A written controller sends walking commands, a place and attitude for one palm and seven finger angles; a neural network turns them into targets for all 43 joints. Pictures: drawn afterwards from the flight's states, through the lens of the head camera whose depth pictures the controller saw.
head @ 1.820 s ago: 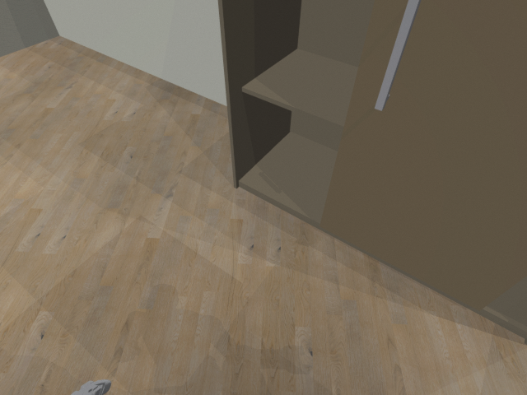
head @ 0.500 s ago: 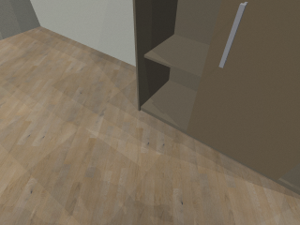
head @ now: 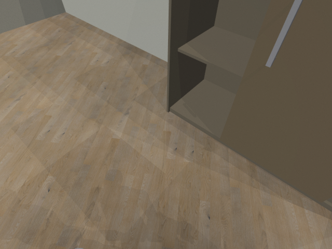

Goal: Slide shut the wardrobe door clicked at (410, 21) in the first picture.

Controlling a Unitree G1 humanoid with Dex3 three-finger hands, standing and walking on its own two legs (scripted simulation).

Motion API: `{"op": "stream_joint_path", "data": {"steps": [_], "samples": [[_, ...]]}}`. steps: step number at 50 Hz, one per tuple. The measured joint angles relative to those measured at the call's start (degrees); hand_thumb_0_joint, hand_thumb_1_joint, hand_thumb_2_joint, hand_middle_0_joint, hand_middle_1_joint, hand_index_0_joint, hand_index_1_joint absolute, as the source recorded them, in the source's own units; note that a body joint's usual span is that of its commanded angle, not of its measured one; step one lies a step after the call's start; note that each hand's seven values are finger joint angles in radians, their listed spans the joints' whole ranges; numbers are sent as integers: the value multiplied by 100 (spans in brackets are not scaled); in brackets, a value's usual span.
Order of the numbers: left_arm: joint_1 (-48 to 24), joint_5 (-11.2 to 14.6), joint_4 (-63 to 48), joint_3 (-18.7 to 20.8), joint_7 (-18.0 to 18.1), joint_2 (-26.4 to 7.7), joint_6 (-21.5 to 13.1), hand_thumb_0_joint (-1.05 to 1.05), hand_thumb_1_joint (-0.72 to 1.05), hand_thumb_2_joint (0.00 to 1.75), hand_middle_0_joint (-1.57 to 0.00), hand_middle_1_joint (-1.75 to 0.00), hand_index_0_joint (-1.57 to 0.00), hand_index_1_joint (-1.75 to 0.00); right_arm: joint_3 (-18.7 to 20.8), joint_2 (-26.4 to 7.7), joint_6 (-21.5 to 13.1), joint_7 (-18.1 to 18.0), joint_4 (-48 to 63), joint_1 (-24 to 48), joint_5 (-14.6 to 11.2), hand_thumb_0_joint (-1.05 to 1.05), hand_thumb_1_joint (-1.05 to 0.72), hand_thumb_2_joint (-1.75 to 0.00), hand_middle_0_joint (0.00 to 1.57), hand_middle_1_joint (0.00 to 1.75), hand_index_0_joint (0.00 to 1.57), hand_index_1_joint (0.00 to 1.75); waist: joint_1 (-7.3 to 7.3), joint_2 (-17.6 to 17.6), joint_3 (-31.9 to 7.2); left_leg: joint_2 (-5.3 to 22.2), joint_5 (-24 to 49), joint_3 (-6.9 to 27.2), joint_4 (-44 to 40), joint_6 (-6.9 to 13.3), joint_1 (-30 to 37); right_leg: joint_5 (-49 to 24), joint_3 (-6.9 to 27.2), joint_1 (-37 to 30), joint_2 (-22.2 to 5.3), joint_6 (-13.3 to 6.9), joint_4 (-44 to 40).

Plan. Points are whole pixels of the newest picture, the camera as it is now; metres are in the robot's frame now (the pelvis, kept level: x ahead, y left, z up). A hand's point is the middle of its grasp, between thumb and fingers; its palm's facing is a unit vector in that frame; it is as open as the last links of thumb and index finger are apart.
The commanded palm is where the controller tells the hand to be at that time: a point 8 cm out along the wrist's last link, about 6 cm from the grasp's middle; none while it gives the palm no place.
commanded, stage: walk to a spot facing it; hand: right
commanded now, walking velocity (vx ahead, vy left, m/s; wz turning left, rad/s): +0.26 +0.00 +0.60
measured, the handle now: (285, 30) +0.84 -0.43 +0.13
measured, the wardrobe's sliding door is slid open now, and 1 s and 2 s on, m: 0.49 0.49 0.49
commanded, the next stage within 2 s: none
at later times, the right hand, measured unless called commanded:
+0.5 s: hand out of the picture +0.08 -0.21 -0.16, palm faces -0.11 +0.98 -0.18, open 7.4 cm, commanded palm none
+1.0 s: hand (183, 152) +0.47 -0.05 -0.16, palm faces -0.61 +0.77 -0.17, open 7.4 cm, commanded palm none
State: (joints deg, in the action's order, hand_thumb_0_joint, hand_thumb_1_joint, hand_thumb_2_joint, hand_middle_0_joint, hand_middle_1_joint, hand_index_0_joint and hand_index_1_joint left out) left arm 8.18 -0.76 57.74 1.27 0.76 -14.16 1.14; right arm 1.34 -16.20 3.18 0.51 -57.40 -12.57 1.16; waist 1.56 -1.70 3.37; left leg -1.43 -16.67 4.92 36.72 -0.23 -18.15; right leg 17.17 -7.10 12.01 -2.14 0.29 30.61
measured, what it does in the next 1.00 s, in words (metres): walks ahead, turning left: right foot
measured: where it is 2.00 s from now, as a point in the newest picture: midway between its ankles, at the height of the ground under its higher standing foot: (167, 234)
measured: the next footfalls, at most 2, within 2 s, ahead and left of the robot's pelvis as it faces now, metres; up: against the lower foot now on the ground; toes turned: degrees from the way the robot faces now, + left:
right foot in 0.54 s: +0.19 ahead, -0.12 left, +0.00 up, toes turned +13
left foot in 1.02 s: +0.30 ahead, +0.17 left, +0.00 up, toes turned +41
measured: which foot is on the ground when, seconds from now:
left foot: down 0.00-0.52, up 0.54-1.00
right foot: down 0.00-0.08, up 0.10-0.52, down 0.54-1.00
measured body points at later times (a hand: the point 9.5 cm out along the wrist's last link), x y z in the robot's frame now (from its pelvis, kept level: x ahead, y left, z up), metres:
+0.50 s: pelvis +0.08 -0.02 +0.01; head +0.10 -0.03 +0.46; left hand +0.14 +0.25 -0.11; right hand +0.09 -0.26 -0.15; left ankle +0.01 +0.10 -0.73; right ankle +0.14 -0.13 -0.71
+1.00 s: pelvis +0.23 +0.01 -0.01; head +0.28 +0.03 +0.44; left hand +0.01 +0.15 -0.14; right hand +0.50 -0.09 -0.15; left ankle +0.27 +0.15 -0.72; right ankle +0.16 -0.13 -0.73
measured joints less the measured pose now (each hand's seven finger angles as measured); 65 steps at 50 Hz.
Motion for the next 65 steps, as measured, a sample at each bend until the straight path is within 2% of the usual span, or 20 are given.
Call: {"op": "stream_joint_path", "data": {"steps": [3, 5, 7, 9, 11, 19, 26, 28, 30, 32, 35, 38, 42, 47, 50, 51, 53, 56, 61, 65], "samples": [[59, -26, -90, 38, -11, 83, 17, 1, 90, 90, -20, -30, -20, -30, 75, 164, 40, 50, 140, -109, 4, 1, -91, -90, 20, 30, 20, 30, 46, 88, 104, 88, -709, -359, 707, -17, -165, 204, -190, 32, -148, 48, 329], [158, -28, -120, 60, -47, 78, 68, 1, 90, 90, -20, -30, -20, -30, 100, 269, -52, 98, 251, -277, 33, 1, -91, -90, 20, 30, 20, 30, 81, 233, 38, 76, -413, -529, 300, 89, 11, 600, -218, 234, -339, 75, 876], [207, -22, -103, 94, -77, 67, 173, 1, 90, 90, -20, -30, -20, -30, 94, 389, -166, 57, 295, -400, 37, 1, -91, -90, 20, 30, 20, 30, 86, 364, -3, -60, -299, -605, 383, 278, -44, 1129, 183, 731, -326, 97, 2014], [229, -33, -84, 122, -121, 60, 206, 1, 90, 90, -20, -30, -20, -30, 83, 517, -234, 19, 301, -549, 23, 1, -91, -90, 20, 30, 20, 30, 118, 420, -35, -164, -259, -580, 110, 357, 93, 902, 481, 1149, -229, 102, 2841], [239, -54, -124, 149, -163, 69, 151, 1, 91, 90, -20, -30, -20, -29, 69, 609, -291, 12, 264, -715, 22, 1, -91, -90, 20, 30, 20, 30, 123, 389, -84, -210, -60, -468, -336, 371, 270, 540, 547, 1429, -192, 138, 3133], [178, -51, -397, 238, -173, 111, -51, 1, 91, 90, -19, -30, -20, -29, 122, 669, -436, 66, 95, -1112, 39, 1, -91, -90, 20, 30, 21, 30, 151, 153, -261, -206, 353, 109, -1371, 286, 714, -6, 583, 1646, -202, 258, 2234], [90, 12, -592, 171, -120, 178, -262, 1, 91, 90, -19, -30, -20, -29, 269, 466, -379, 44, 95, -1152, 48, 1, -90, -90, 20, 30, 21, 30, 279, 8, -340, -226, -169, 563, -917, 41, 765, 36, 551, 789, -9, 169, 270], [78, -26, -651, 121, -70, 230, -406, 1, 91, 90, -19, -30, -20, -29, 344, 381, -305, 60, 57, -1080, 21, 1, -91, -90, 20, 30, 20, 30, 217, -30, -328, -234, -755, 448, 263, 125, 341, -71, 451, 670, -25, -29, 219], [177, -54, -655, 50, -51, 362, -459, 1, 91, 90, -20, -30, -20, -29, 410, 241, -240, 90, -15, -914, 49, 1, -91, -90, 20, 30, 20, 30, 160, -137, -305, -127, -922, 100, 1646, 126, -208, 26, 230, 475, -61, -128, 290], [392, -59, -599, -2, -33, 478, -493, 1, 91, 90, -20, -30, -20, -29, 469, 111, -211, 151, 3, -727, 85, 1, -91, -90, 20, 30, 20, 30, 109, -187, -324, 42, -596, -261, 2550, 81, -701, 36, 58, 153, -117, -144, 21], [752, -42, -412, -35, 10, 576, -536, 1, 91, 90, -20, -30, -20, -30, 507, 0, -194, 214, 172, -426, 108, 1, -91, -90, 19, 30, 20, 30, 59, -197, -324, 307, 15, -557, 3065, -25, -1288, -28, -196, -313, -174, -143, -477], [1086, -24, -195, -1, 61, 550, -546, 1, 92, 90, -20, -30, -20, -30, 506, -6, -167, 236, 351, -107, 114, 1, -91, -90, 19, 30, 20, 30, -19, -162, -262, 483, 421, -640, 3025, -105, -1705, 5, -442, -671, -196, -152, -788], [1449, -34, 67, 18, 86, 489, -486, 1, 92, 90, -20, -30, -20, -30, 448, 72, -105, 249, 487, 374, 106, 1, -92, -90, 19, 30, 19, 30, -186, -86, -59, 583, 707, -816, 2201, -143, -1867, 189, -723, -1037, -238, -116, -930], [1739, -69, 250, 66, 94, 425, -340, 1, 91, 90, -20, -30, -20, -29, 347, 241, -71, 251, 608, 919, 79, 1, -92, -90, 19, 30, 19, 30, -442, 6, 266, 417, 625, -1131, 904, 2, -1556, 663, -1088, -1305, -319, 12, -672], [1880, -50, 305, 104, 69, 393, -249, 1, 91, 90, -20, -30, -20, -29, 273, 335, -164, 249, 704, 1102, 85, 1, -91, -90, 19, 30, 20, 30, -520, 86, 395, 182, 543, -1320, 240, 185, -1054, 1126, -1259, -1234, -500, 114, 91], [1967, -18, 298, 105, 47, 415, -212, 1, 91, 90, -20, -30, -20, -29, 235, 324, -241, 250, 747, 1108, 91, 1, -91, -90, 19, 30, 20, 30, -541, 32, 384, 176, 810, -1347, -83, 324, -759, 1236, -1240, -1008, -577, 140, 776], [1823, 49, 279, 108, 36, 385, -96, 1, 91, 90, -20, -30, -20, -29, 204, 376, -399, 167, 789, 1130, 18, 1, -91, -90, 19, 30, 20, 30, -505, 86, 477, 78, 499, -1277, 218, 570, -824, 1486, -644, -136, -621, 229, 2852], [1336, 36, 106, 116, 58, 357, 22, 1, 91, 90, -20, -30, -20, -29, 153, 426, -354, 33, 776, 974, -65, 1, -91, -90, 20, 30, 20, 30, -512, 155, 567, -100, 308, -1117, 206, 576, -623, 1198, 142, 877, -529, 289, 4391], [529, -35, -403, 94, 56, 376, 77, 1, 91, 90, -19, -30, -20, -29, 134, 499, -178, -51, 572, 632, 1, 1, -91, -90, 20, 30, 20, 30, -460, 179, 303, -233, 536, -755, -320, 487, -358, 686, 553, 1792, -629, 374, 3729], [93, -44, -683, 83, 9, 386, 48, 1, 91, 90, -19, -30, -20, -29, 156, 522, -106, 0, 560, 407, 37, 1, -91, -90, 20, 30, 20, 30, -262, 157, 103, -248, 580, -422, -450, 368, -328, 467, 634, 1827, -517, 365, 2836]]}}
